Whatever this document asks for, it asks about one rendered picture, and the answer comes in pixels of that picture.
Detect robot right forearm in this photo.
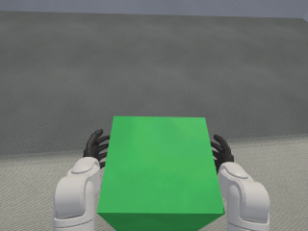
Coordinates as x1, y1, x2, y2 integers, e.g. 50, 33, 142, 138
218, 162, 270, 231

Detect right robot hand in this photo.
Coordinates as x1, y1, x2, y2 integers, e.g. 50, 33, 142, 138
210, 134, 234, 175

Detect robot left forearm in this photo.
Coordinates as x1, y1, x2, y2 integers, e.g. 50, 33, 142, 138
53, 157, 102, 231

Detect left robot hand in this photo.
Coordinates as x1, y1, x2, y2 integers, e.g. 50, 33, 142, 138
83, 129, 111, 168

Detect carton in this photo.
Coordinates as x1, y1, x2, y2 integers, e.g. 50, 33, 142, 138
96, 115, 225, 231

